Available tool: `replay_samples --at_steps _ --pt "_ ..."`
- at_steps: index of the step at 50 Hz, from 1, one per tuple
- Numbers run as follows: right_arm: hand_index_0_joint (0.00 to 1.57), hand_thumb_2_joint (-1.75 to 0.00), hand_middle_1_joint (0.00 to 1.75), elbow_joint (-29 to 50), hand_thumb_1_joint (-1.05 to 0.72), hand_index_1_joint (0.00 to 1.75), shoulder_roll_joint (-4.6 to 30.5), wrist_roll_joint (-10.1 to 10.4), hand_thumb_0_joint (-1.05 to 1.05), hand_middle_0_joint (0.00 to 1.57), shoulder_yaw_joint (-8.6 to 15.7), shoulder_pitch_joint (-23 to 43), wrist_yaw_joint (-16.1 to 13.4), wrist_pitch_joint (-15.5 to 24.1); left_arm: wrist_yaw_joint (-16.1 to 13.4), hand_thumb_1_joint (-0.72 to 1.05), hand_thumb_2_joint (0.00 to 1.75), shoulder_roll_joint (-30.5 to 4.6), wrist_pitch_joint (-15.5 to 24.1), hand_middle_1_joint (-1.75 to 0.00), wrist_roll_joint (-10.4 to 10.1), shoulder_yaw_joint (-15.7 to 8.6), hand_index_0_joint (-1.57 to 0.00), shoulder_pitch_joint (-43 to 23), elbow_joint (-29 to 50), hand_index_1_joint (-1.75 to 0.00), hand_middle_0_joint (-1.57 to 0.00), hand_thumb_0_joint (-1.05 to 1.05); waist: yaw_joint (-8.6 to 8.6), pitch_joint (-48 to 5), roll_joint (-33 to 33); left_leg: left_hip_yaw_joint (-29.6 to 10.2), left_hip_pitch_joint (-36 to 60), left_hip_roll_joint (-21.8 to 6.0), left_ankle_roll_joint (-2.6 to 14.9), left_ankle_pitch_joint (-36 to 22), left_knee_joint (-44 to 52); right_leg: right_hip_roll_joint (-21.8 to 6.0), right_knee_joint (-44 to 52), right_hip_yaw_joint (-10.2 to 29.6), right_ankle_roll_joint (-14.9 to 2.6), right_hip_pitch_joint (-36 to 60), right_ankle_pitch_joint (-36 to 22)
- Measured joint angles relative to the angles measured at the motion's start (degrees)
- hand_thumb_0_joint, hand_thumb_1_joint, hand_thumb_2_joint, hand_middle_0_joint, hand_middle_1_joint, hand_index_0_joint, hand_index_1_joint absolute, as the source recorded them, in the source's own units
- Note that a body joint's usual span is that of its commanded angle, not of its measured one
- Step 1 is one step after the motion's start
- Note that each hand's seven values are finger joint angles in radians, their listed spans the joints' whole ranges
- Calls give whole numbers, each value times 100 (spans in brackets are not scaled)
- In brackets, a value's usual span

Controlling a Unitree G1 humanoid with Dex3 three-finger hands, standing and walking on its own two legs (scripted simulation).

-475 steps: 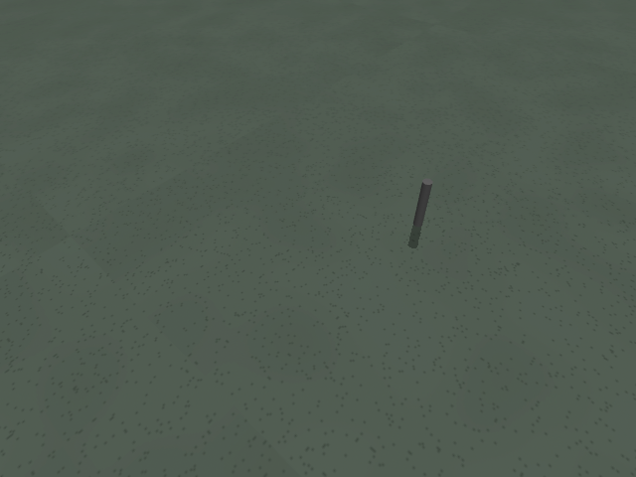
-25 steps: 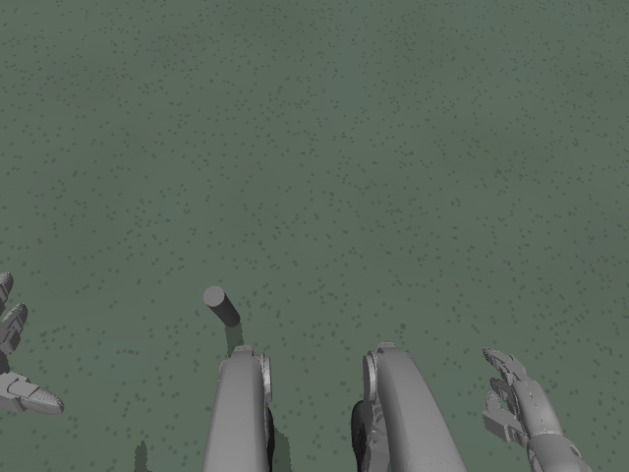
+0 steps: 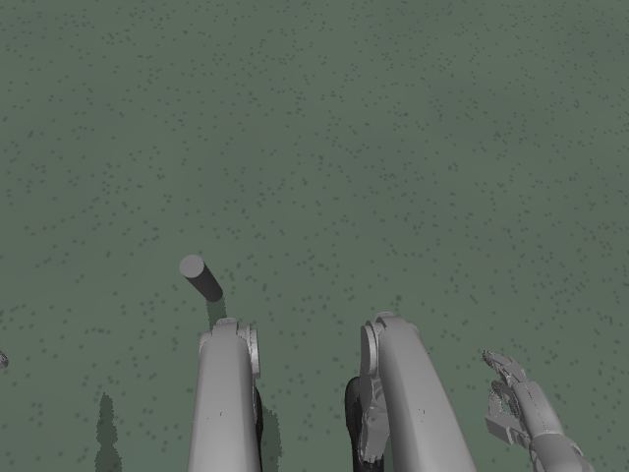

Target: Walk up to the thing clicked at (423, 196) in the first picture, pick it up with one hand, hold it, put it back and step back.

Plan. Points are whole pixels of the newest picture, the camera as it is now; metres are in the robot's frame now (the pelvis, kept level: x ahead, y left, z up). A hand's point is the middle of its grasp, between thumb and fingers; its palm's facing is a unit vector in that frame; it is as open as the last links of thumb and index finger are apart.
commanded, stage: go down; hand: left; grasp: from the side
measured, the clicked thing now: (204, 281) +0.41 +0.21 -0.35
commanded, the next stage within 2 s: approach in 0.86 s
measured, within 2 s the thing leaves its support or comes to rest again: neither
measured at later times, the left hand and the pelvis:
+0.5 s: hand out of the picture +0.34 +0.40 -0.04, palm faces +0.16 -0.98 -0.12, open 17.6 cm; pelvis -0.01 +0.00 -0.04, yaw +0 degrees
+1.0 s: hand out of the picture +0.36 +0.40 -0.06, palm faces +0.15 -0.98 -0.11, open 17.6 cm; pelvis -0.01 +0.00 -0.06, yaw -1 degrees
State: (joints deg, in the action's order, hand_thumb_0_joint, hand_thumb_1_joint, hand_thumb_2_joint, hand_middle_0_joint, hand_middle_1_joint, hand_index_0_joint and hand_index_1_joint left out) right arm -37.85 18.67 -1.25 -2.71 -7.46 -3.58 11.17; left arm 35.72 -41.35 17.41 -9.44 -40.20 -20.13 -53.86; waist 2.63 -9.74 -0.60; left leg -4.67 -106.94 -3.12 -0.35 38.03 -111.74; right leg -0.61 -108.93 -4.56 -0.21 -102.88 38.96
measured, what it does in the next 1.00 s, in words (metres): lowers itself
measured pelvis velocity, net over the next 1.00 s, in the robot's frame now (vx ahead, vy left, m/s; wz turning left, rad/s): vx -0.01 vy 0.00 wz -0.02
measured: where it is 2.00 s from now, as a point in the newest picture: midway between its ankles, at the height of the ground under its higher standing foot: (307, 452)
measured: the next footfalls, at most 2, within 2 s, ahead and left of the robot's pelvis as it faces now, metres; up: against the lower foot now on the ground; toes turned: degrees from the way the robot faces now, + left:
none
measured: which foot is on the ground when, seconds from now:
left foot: down 0.00-1.00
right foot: down 0.00-1.00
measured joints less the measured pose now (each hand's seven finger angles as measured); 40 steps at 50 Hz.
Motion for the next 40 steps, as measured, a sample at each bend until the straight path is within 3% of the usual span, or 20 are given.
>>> replay_samples --at_steps 12,40 --pt "21 -91 30 -88 -91 30 72 -102 1 21 -51 170 9 13 276 -55 4 -172 111 -4 -11 -124 -4 -437 -75 -4 -6 -1 -28 131 -76 -74 -457 30 -18 42 -504 -19 -503 -42 -16 -428 70" --pt "21 -91 30 -222 -91 30 86 -77 1 21 -169 -17 89 -67 416 -57 5 -506 72 -3 -18 -231 -4 -816 -317 -5 -6 -1 67 189 -58 -116 -957 32 -4 32 -1023 -5 -1004 -48 -5 -916 50"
